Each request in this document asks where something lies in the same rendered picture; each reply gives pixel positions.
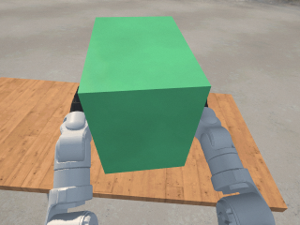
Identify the robot left forearm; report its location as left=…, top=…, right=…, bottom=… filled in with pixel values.
left=44, top=111, right=93, bottom=225

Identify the left robot upper arm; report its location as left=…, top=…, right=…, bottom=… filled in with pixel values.
left=47, top=210, right=98, bottom=225

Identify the robot right forearm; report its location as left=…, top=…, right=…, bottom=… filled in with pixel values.
left=194, top=107, right=276, bottom=225

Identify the right robot upper arm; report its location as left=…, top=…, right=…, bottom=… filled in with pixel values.
left=216, top=192, right=275, bottom=225

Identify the left robot hand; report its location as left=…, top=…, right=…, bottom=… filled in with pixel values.
left=69, top=86, right=84, bottom=113

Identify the carton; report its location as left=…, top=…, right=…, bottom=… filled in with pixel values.
left=77, top=16, right=211, bottom=174

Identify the table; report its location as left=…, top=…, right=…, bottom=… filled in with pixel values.
left=0, top=77, right=288, bottom=213

